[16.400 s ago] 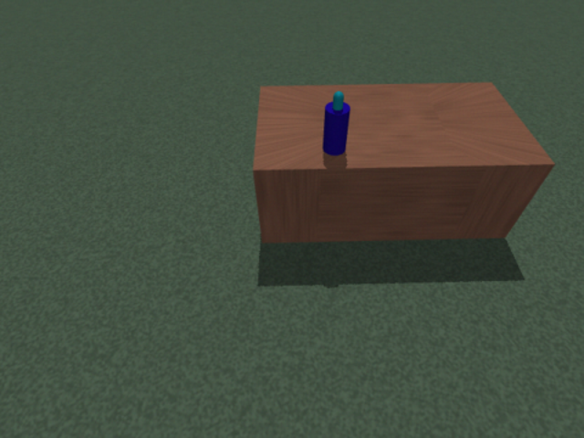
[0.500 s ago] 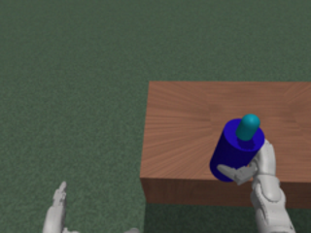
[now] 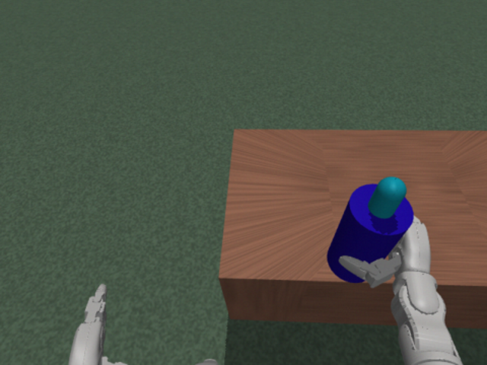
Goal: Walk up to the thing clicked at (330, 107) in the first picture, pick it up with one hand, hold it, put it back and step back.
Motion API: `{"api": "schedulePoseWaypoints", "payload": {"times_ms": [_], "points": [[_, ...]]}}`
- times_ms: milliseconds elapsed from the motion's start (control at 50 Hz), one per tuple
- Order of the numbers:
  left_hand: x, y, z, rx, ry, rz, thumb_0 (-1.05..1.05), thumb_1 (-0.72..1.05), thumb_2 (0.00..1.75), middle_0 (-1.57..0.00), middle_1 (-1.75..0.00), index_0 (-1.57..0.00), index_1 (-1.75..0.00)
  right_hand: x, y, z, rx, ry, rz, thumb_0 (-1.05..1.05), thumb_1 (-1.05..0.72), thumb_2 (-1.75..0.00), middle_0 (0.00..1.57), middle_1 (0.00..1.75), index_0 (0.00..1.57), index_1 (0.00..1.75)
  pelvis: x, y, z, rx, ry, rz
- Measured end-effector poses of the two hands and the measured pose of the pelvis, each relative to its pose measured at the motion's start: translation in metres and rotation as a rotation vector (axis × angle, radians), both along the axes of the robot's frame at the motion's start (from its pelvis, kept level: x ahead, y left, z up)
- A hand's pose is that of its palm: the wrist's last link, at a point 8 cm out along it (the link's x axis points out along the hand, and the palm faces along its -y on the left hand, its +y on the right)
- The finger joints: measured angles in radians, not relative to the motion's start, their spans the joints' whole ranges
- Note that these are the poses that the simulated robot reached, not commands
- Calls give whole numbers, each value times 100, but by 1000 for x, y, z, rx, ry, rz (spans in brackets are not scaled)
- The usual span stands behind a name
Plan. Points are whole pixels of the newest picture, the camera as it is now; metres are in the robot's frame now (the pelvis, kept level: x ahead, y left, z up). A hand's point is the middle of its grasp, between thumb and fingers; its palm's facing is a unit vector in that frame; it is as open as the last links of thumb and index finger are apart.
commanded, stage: hold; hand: right
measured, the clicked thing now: (368, 228) +0.33 -0.16 +0.06
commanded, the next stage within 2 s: crouch in 1.36 s
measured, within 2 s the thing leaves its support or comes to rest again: neither
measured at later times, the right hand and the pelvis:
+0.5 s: hand (369, 239) +0.33 -0.17 +0.02, palm faces +0.16 +0.99 -0.03, open 11.6 cm; pelvis +0.00 +0.00 +0.00, yaw +0 degrees
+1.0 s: hand (368, 241) +0.33 -0.17 +0.02, palm faces +0.15 +0.99 -0.03, open 11.6 cm; pelvis +0.00 +0.00 +0.00, yaw +0 degrees
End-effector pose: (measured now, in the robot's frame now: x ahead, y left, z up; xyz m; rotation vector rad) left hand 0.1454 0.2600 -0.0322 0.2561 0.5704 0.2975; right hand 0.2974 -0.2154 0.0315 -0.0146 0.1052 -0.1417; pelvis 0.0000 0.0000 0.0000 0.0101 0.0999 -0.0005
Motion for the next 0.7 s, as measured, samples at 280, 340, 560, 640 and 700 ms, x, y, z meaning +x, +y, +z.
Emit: {"api": "schedulePoseWaypoints", "payload": {"times_ms": [280,340,560,640,700], "points": [[1,1,-2,-4,12,-6,-1,-55,5,-6,-6,-5,-6,-2,3,-8,-7,22,-2,-2,61,-106,59,101,65,105,1,3,0,0,9,2],[3,-1,-2,-11,5,-8,-1,-55,5,-6,-6,-6,-6,-3,2,-7,-10,19,-11,-2,61,-106,59,101,65,105,2,4,0,-1,8,3],[7,2,1,5,-5,-18,-1,-55,5,-6,-6,-6,-6,3,1,-4,-3,-3,-13,-2,61,-106,59,102,65,106,4,5,-1,-1,15,-4],[7,3,3,6,-11,-16,-1,-55,5,-6,-6,-6,-6,5,4,-7,-2,10,-3,-2,61,-106,59,102,65,106,5,5,-1,-2,14,-2],[5,5,4,8,-14,-9,-1,-55,5,-6,-6,-6,-6,5,5,-7,-3,16,0,-2,61,-106,59,102,65,106,4,5,-1,-2,10,0]]}}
